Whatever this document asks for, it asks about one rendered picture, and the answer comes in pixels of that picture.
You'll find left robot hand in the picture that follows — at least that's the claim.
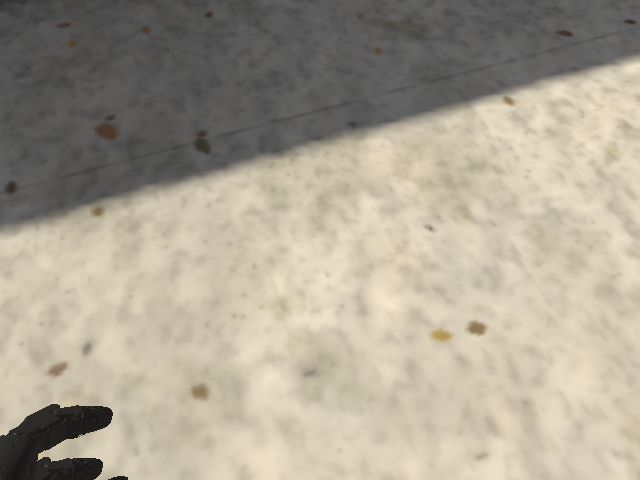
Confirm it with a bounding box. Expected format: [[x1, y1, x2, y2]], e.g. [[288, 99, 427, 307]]
[[0, 404, 128, 480]]

